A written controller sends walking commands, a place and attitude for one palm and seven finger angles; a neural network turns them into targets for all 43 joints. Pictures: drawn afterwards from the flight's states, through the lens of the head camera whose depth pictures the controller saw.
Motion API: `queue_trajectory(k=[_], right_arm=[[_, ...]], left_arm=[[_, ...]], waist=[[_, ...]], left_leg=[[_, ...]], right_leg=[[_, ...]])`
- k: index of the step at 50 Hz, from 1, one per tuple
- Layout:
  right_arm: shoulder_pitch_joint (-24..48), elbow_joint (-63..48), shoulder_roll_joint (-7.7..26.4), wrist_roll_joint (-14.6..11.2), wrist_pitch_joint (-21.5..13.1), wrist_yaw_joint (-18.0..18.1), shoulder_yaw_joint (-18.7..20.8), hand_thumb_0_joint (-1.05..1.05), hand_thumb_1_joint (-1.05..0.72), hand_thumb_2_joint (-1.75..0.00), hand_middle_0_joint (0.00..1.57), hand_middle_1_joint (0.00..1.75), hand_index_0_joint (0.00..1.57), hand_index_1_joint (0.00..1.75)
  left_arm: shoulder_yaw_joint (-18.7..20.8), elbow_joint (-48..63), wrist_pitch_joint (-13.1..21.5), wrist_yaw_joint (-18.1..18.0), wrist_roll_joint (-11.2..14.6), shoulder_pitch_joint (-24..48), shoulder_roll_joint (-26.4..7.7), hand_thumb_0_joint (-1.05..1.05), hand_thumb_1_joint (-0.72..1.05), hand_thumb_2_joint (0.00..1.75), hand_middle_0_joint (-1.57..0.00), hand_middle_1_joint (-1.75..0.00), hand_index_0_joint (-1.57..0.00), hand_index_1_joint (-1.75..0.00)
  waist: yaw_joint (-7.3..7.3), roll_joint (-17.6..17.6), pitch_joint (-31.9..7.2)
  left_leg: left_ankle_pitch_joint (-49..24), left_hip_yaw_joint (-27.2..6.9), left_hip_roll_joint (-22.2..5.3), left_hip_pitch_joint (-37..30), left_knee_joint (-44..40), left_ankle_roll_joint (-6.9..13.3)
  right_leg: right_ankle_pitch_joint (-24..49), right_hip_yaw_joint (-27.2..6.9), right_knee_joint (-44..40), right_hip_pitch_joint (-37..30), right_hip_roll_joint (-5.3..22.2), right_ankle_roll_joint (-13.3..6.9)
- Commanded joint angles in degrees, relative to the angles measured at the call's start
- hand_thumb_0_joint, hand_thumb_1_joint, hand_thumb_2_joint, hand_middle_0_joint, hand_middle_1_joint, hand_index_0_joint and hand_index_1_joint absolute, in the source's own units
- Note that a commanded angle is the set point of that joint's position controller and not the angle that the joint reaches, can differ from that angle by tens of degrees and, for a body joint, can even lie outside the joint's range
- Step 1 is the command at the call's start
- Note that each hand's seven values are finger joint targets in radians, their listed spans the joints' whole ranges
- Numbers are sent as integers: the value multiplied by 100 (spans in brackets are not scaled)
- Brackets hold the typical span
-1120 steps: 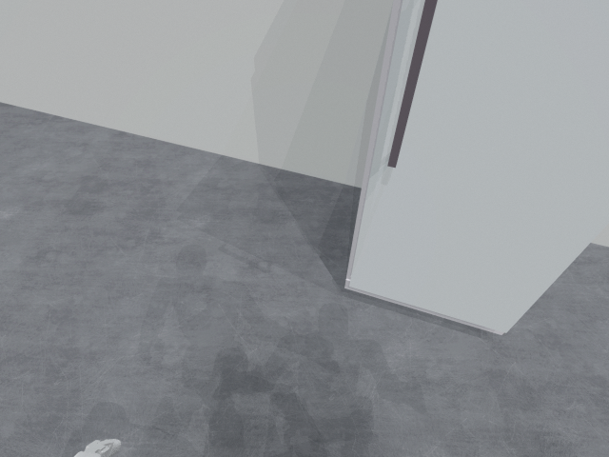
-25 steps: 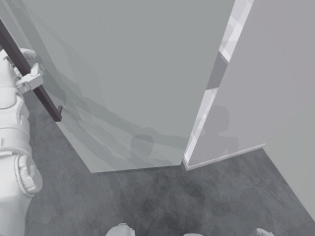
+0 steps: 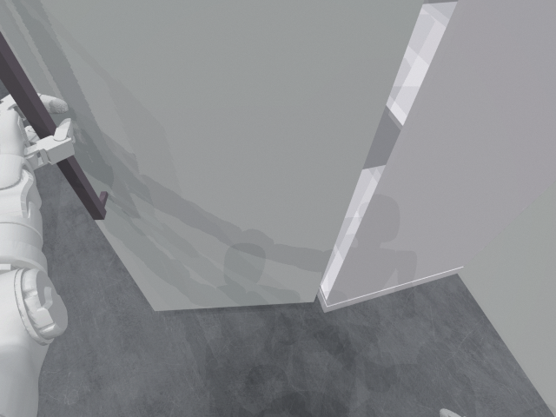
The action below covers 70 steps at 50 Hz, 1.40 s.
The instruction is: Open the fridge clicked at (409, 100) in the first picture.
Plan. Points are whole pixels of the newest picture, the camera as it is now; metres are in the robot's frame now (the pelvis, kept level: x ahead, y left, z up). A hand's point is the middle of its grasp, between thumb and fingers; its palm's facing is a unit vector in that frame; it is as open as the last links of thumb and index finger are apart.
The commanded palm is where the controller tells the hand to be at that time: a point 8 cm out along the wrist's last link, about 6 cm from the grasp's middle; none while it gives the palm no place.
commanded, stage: loosen the grip on the handle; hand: left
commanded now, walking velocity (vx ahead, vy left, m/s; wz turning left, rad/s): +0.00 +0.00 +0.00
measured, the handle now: (47, 114) +0.48 +0.33 +0.16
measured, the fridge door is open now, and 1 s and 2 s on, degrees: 77 77 77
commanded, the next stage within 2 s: slip the hand off the handle in 0.50 s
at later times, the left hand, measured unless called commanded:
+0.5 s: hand (57, 153) +0.44 +0.31 +0.13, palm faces +0.39 -0.89 -0.25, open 14.0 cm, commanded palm +0.40 +0.35 +0.13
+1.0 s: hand (9, 152) +0.44 +0.38 +0.13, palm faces +0.42 -0.88 -0.24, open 14.6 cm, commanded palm +0.40 +0.41 +0.14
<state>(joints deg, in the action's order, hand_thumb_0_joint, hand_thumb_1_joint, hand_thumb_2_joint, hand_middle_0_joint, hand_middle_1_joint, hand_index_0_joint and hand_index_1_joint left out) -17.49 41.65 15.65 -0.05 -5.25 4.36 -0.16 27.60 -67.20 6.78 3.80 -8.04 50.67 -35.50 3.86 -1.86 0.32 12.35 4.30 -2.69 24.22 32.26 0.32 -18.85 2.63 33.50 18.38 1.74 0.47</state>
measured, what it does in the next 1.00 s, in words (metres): stands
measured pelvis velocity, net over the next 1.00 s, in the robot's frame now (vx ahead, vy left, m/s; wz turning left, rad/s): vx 0.01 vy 0.00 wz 0.00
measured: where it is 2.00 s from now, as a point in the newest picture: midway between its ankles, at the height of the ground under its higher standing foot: outside the picture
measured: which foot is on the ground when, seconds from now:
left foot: down 0.00-1.00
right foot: down 0.00-1.00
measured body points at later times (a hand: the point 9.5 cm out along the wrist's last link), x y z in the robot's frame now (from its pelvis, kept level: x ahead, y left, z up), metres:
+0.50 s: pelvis -0.03 +0.00 -0.01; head +0.03 +0.02 +0.44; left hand +0.41 +0.36 +0.14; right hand +0.00 -0.27 -0.12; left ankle +0.04 +0.12 -0.73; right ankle -0.03 -0.12 -0.73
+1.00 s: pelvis +0.01 +0.00 -0.01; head +0.08 +0.03 +0.43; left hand +0.41 +0.42 +0.14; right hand +0.04 -0.29 -0.11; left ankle +0.04 +0.12 -0.73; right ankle -0.03 -0.12 -0.73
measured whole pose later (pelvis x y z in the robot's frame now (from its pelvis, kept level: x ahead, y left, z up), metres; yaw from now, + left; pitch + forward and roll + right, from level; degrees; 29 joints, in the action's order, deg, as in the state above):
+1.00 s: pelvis +0.01 +0.00 -0.01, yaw +0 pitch +12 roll -2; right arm -22.8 38.8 16.4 -0.7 -0.3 6.1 -0.3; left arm 31.0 -62.0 9.5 9.9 -3.4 44.1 -45.0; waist 4.5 -1.0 -3.6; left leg 15.4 2.7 -4.3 35.5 39.4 0.3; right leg -20.5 3.7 36.3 27.2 0.2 0.5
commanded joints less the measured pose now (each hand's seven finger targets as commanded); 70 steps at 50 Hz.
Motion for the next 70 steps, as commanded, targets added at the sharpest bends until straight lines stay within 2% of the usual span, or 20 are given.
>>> queue_trajectory(k=[1, 5, 8, 12, 14, 15, 16, 20, 29, 30, 31, 33, 41, 45, 51, 58, 60, 63, 65, 70], right_arm=[[-491, -566, 1005, 212, -165, -121, 539, 0, -90, -90, 20, 30, 20, 30], [-368, -728, 1066, 41, 41, -104, 508, 0, -90, -90, 20, 30, 20, 30], [-280, -719, 1120, -61, 40, 6, 423, 0, -90, -90, 20, 30, 20, 30], [-410, -709, 1118, -5, -34, 100, 398, 0, -90, -90, 20, 30, 20, 30], [-464, -626, 1078, 32, -73, 125, 365, 0, -90, -90, 20, 30, 20, 30], [-526, -597, 1079, 44, -99, 148, 355, 0, -90, -90, 20, 30, 20, 30], [-575, -554, 1141, 35, -81, 169, 368, 0, -90, -90, 20, 30, 20, 30], [-641, -607, 1043, 47, -90, 167, 320, 0, -90, -90, 20, 30, 20, 30], [-829, -560, 1021, -9, -7, 169, 293, 0, -90, -90, 20, 30, 20, 30], [-838, -635, 1043, -21, 0, 192, 286, 0, -90, -90, 20, 30, 20, 30], [-805, -620, 1049, -24, 39, 202, 274, 0, -90, -90, 20, 30, 20, 30], [-859, -614, 1014, -39, 82, 209, 255, 0, -90, -90, 20, 30, 20, 30], [-1020, -718, 1067, -58, 243, 233, 300, 0, -90, -90, 20, 30, 20, 30], [-1102, -738, 1045, -48, 287, 245, 331, 0, -90, -90, 20, 30, 20, 30], [-1191, -684, 1122, -68, 404, 254, 353, 0, -90, -90, 20, 30, 20, 30], [-1202, -725, 1120, -74, 465, 269, 344, 0, -90, -90, 20, 30, 20, 30], [-1231, -793, 1119, -66, 465, 277, 347, 0, -90, -90, 20, 30, 20, 30], [-1114, -943, 1065, -106, 478, 205, 365, 0, -90, -90, 20, 30, 20, 30], [-1075, -1029, 1077, -122, 467, 219, 375, 0, -90, -90, 20, 30, 20, 30], [-835, -1188, 1020, -172, 374, 221, 358, 0, -90, -90, 20, 30, 20, 30]], left_arm=[[-73, 1993, 523, -58, -63, 1773, -1557, 0, 30, 61, -45, -140, -45, -140], [-205, 1592, 548, -110, 354, 1327, -1157, 0, -19, 37, -45, -140, -45, -140], [-251, 1632, 370, -172, 356, 1888, -1557, 0, -55, 20, -42, -137, -42, -137], [-149, 2175, 456, -467, 212, 2338, -1904, 0, -55, 20, -37, -130, -37, -130], [-327, 2142, 576, -575, 213, 2552, -1702, 0, -55, 20, -34, -127, -34, -127], [-324, 2190, 633, -594, 283, 2635, -1664, 0, -55, 20, -33, -125, -33, -125], [291, 1905, 654, -595, 263, 2111, -2401, 0, -55, 20, -32, -123, -32, -123], [-152, 2266, 737, -460, 319, 2298, -1921, 0, -55, 20, -26, -117, -26, -117], [-188, 1806, 512, -264, 449, 2178, -1804, 0, -55, 20, -25, -115, -25, -115], [264, 2004, 566, -256, 477, 2029, -2372, 0, -55, 20, -25, -115, -25, -115], [316, 2000, 537, -249, 416, 2127, -2568, 0, -55, 20, -25, -115, -25, -115], [144, 1711, 465, -177, 351, 2104, -2406, 0, -55, 20, -25, -115, -25, -115], [443, 1700, 559, 265, 412, 1743, -2885, 0, -55, 20, -25, -115, -25, -115], [329, 1949, 680, 505, 549, 1696, -2669, 0, -55, 20, -25, -115, -25, -115], [754, 1874, 634, 792, 560, 1562, -3313, 0, -55, 20, -25, -115, -25, -115], [756, 1781, 656, 991, 645, 1369, -3259, 0, -55, 20, -25, -115, -25, -115], [956, 1855, 660, 1044, 661, 1145, -3486, 0, -55, 20, -25, -115, -25, -115], [754, 2127, 555, 1140, 774, 427, -2979, 0, -55, 20, -25, -115, -25, -115], [1090, 2366, 528, 1156, 979, -2, -3131, 0, -55, 20, -25, -115, -25, -115], [1097, 3192, 371, 1090, 1087, -162, -2963, 0, -55, 20, -25, -115, -25, -115]], waist=[[-73, 1157, -2352], [-5, 390, -1645], [59, 710, -1621], [103, 969, -1999], [231, 887, -1969], [242, 806, -2011], [2, 738, -2081], [105, 1101, -2326], [184, 685, -1957], [-37, 709, -2166], [28, 883, -2265], [137, 607, -1975], [67, 860, -2224], [125, 1015, -2338], [44, 1257, -2463], [75, 1256, -2350], [-56, 1293, -2574], [-149, 1293, -2535], [-255, 1016, -2586], [-277, 1173, -2433]], left_leg=[[-3306, -268, -29, -2198, 155, 128], [-978, -316, 42, -1294, -52, 179], [268, -309, 123, -1046, -243, 194], [699, -447, 96, -1123, -256, 192], [833, -513, 76, -1103, -224, 183], [794, -557, 76, -1107, -169, 201], [706, -512, 71, -921, -138, 196], [98, -512, 66, -1223, 28, 197], [-94, -528, 82, -901, 150, 218], [-288, -510, 95, -910, 182, 239], [-378, -451, 106, -908, 208, 240], [-371, -463, 105, -751, 224, 255], [-938, -348, 130, -804, 410, 274], [-1309, -395, 131, -1167, 506, 285], [-1591, -416, 134, -1140, 563, 268], [-1644, -486, 111, -1186, 597, 249], [-1831, -436, 149, -1182, 645, 266], [-2046, -450, 105, -1315, 615, 227], [-2114, -418, 121, -1215, 619, 266], [-1899, -411, 141, -1205, 541, 263]], right_leg=[[2049, 114, -314, 684, -286, -151], [968, 150, -437, 829, -274, -213], [182, 30, -501, 1027, -245, -161], [-100, -7, -437, 1162, -264, -161], [-156, 15, -394, 1304, -291, -140], [-94, 13, -372, 1281, -287, -142], [-114, -61, -394, 1054, -284, -151], [298, -7, -294, 1088, -316, -161], [477, -18, -291, 1209, -321, -83], [609, -38, -275, 910, -318, -115], [688, -90, -272, 866, -308, -89], [704, -59, -287, 974, -318, -61], [1260, -101, -204, 864, -335, -50], [1395, -36, -187, 1027, -399, -88], [1606, -27, -117, 1043, -419, -89], [1470, 32, -102, 1280, -458, -89], [1628, 27, -54, 1080, -475, -119], [1672, 75, -46, 1132, -488, -106], [1801, 81, -42, 880, -518, -116], [1614, 83, -47, 881, -504, -108]])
